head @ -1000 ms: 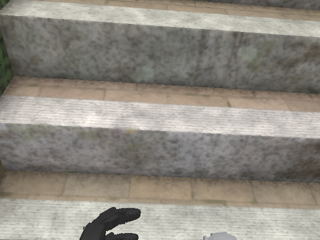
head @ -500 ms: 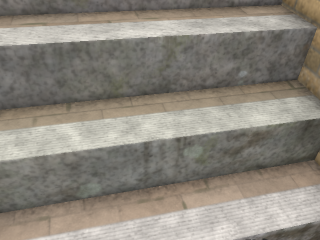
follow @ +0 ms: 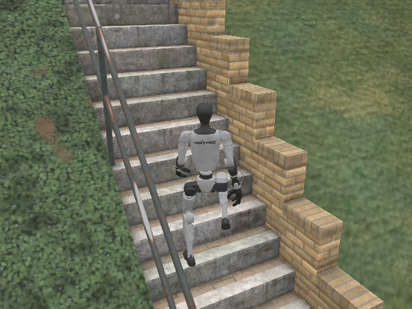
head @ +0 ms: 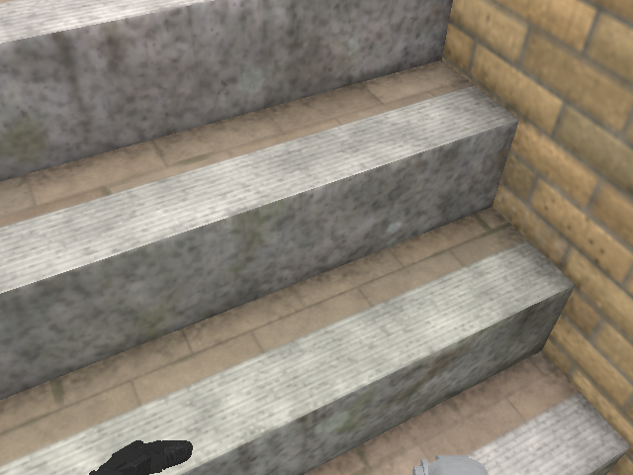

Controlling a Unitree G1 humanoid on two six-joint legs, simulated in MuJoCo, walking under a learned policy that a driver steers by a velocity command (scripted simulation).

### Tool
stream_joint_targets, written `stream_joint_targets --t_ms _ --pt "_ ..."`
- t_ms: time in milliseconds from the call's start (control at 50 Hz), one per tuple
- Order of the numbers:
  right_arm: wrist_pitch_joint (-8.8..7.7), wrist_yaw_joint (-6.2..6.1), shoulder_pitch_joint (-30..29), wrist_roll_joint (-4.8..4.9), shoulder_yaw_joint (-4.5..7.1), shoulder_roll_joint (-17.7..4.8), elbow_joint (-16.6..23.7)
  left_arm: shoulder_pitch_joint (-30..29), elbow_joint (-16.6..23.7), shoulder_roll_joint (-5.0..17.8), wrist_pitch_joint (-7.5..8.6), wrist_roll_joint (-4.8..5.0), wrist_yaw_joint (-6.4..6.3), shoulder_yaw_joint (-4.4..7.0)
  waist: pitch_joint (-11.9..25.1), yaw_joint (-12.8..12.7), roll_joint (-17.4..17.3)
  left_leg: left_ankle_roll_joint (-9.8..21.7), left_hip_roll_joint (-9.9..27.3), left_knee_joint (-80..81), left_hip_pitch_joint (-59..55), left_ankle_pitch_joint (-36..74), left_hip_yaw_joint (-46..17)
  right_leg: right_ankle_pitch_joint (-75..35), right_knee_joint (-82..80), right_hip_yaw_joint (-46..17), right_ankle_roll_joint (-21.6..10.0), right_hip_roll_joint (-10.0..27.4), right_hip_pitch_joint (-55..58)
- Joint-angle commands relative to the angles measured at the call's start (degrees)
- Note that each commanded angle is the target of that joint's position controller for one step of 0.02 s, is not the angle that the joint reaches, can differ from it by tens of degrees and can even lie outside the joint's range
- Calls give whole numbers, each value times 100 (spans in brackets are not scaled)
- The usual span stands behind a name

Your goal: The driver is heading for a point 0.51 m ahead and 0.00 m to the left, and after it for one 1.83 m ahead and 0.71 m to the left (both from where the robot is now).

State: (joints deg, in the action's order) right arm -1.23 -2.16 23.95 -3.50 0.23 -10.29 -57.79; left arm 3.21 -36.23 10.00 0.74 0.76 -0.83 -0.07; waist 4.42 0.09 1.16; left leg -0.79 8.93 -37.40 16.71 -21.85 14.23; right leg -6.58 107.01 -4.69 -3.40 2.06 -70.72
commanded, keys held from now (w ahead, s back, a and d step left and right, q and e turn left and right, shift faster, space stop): w+e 0.24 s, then w+q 0.76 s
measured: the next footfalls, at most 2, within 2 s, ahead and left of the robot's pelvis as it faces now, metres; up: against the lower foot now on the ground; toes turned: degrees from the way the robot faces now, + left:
right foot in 0.30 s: +0.27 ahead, -0.25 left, +0.00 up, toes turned -15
left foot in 0.78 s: +0.34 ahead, +0.00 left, +0.21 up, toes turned -2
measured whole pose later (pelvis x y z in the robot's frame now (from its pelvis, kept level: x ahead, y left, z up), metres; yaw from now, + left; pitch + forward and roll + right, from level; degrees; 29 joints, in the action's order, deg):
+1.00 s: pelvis +0.29 -0.14 +0.13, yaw +7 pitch +3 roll +2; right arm 0.2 -0.9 16.7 -1.0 0.2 -10.1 -49.6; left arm 9.4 -41.7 13.1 4.9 -2.6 2.6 -1.1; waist 8.7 0.0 2.4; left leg 2.8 -7.5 -69.1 38.6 -33.9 -5.1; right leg 5.7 104.5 -3.8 -4.0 -1.2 -46.0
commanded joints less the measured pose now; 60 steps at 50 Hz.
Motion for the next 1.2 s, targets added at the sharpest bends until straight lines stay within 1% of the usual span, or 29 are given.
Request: stream_joint_targets --t_ms 20,100,200,260,300,320,340,360,400,460,480,500,520,560,600,640,680,700,720,760,800,820,860,880,940,1000,1140,1160,1200 --pt "-218 -42 -188 37 143 -626 636 63 197 -23 -48 65 2 -51 -381 -24 -442 943 1125 2039 -601 78 -962 115 94 69 215 287 -688" --pt "-243 -97 0 43 230 -779 827 -279 395 56 -69 150 117 1 -554 211 -533 820 1273 2379 -1519 310 -636 236 -716 98 190 686 -682" --pt "-86 -192 -533 171 447 -1344 1122 -789 481 87 -136 176 412 -8 -855 213 -681 734 1150 3214 -1323 1299 313 947 -4433 1090 -2 844 2193" --pt "91 -73 -523 280 509 -1695 1088 198 383 921 136 192 456 373 -201 -295 -823 815 1007 1438 -2324 6846 215 1245 -6226 1501 -432 -4 4043" --pt "-94 30 -499 557 335 -1281 978 1777 -347 1193 163 10 389 610 194 -827 -989 534 405 -776 -1995 5926 101 -612 -9233 1141 -519 -193 6096" --pt "-299 140 -705 218 191 -620 1243 2094 -656 1702 128 -191 356 692 199 -518 269 205 -342 -3313 907 1692 -93 -5372 -7590 27 -532 786 8068" --pt "-611 287 -73 265 27 -21 1121 3049 -952 2008 -36 -413 174 668 1920 -455 1450 -59 -1256 -6784 3231 -853 -1578 -8628 -6881 -1470 -1404 2126 10386" --pt "-837 356 -334 614 122 -158 926 3455 -1010 1768 -57 -594 192 638 2998 -1032 930 -6 -1533 -9380 3934 -546 -2677 -5627 -7864 -2554 -2013 2593 10333" --pt "-788 325 -2319 690 -168 539 2000 3125 -1512 1117 -113 -305 302 471 1286 -800 925 269 -1084 -10954 6282 -360 -2231 -1247 -8302 -1862 -1433 2303 9432" --pt "-533 510 -2686 612 -580 1039 2941 1979 -1664 116 45 -483 142 -28 174 101 467 716 -796 -12390 7124 -216 -2569 831 -8920 -944 -715 2408 7214" --pt "-599 521 -2892 530 -544 807 2969 2410 -1846 -90 160 -575 87 -99 383 -259 -160 784 -902 -12175 7025 289 -2429 169 -8889 -929 -727 2174 7573" --pt "-660 493 -2938 386 -525 693 2983 2896 -1986 9 222 -491 29 -100 810 -480 -370 734 -1074 -12062 7153 403 -2381 -1023 -8638 -950 -816 1999 8599" --pt "-614 533 -2719 339 -612 745 3109 2573 -1913 338 242 -442 5 -62 897 -79 -314 704 -917 -11212 7078 310 -2391 -571 -8917 -602 -725 2014 8395" --pt "-373 564 -2971 382 -712 581 3223 1855 -1713 660 261 -505 -49 -35 593 234 -309 552 -723 -9147 5797 637 -1910 521 -9804 294 -599 1721 6538" --pt "-199 509 -4016 318 -896 700 3497 1780 -1820 644 221 -309 -129 -78 55 193 49 422 -604 -7275 4340 812 -890 398 -10819 912 -639 1346 4783" --pt "-136 349 -4059 216 -1010 858 3468 2200 -2093 1204 150 -34 -89 43 515 242 735 490 -999 -5534 2214 -903 -386 -3253 -10760 1396 -832 1360 4830" --pt "-34 339 -2950 176 -744 559 2840 2777 -2341 1586 174 -290 -13 203 1289 434 1570 538 -1609 -5014 2156 -2556 -30 -8597 -9168 1650 -1030 1516 7136" --pt "-36 359 -3684 271 -756 613 3004 3736 -2459 1031 280 -149 47 67 1585 -400 1235 791 -1544 -4737 1677 -2393 -577 -9043 -8713 1513 -1010 1448 6813" --pt "156 315 -2866 227 -646 497 2974 3426 -2463 1390 380 -279 76 130 2153 173 1678 836 -1546 -4388 1556 -2337 -1092 -8796 -8343 1532 -1196 1592 7303" --pt "562 293 -2246 205 -394 10 2553 2033 -1836 1729 298 -274 70 284 1954 461 1152 762 -1609 -3874 804 -2179 -1285 -4538 -8389 1424 -1360 1727 6121" --pt "680 243 -3145 155 -203 -320 2555 1084 -1153 964 126 -282 16 179 80 -5 -212 1226 -1375 -2513 1485 -3264 -2612 -509 -8256 1323 -1084 1096 4363" --pt "614 216 -3248 76 -179 -458 2712 1050 -1000 531 108 -268 25 64 -316 -37 -700 1686 -952 -1384 2293 -4763 -4167 -46 -7522 1197 -880 583 4139" --pt "284 222 -1952 -4 10 -877 2349 326 -503 329 237 -192 156 -7 -234 509 -1643 2449 -270 1068 1911 -4162 -6758 910 -2821 281 -437 -173 2936" --pt "77 183 -2015 29 38 -787 2173 415 -296 198 361 -219 321 15 -126 179 -1434 2341 -145 1302 1643 -3796 -7374 1099 -559 -430 -169 -338 1962" --pt "-35 154 -1125 375 6 -231 1322 819 -181 224 527 -355 371 -153 -568 -176 -1013 1814 -330 592 1796 -3247 -6268 1293 259 -416 -6 -183 924" --pt "-6 74 -1357 212 47 -195 1117 759 -132 239 497 -372 411 -266 -519 -406 -834 1728 -624 379 2272 -2471 -5703 1498 228 -236 11 -255 1259" --pt "-116 -227 -1404 300 169 -670 1500 463 162 165 332 -306 225 -435 387 -369 -755 1462 -537 -105 2480 -1227 -4847 1480 -2781 -344 72 234 2689" --pt "38 -252 -1310 448 199 -800 1482 793 35 67 241 -123 175 -465 343 -505 -698 1266 -960 283 2856 -1299 -3781 2889 -5038 883 216 -209 4101" --pt "238 -458 -1446 479 227 -568 1603 2037 -576 446 -123 253 -68 -99 352 -1030 -337 484 -1486 -1733 3978 -1317 -3225 2677 -7528 492 437 254 6903"
Keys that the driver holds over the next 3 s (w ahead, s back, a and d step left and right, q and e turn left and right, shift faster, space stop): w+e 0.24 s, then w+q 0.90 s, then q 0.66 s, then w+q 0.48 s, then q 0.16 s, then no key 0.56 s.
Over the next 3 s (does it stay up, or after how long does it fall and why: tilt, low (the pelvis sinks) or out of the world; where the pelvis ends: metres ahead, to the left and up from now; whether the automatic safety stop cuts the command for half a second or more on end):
stays up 0.24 -0.38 0.01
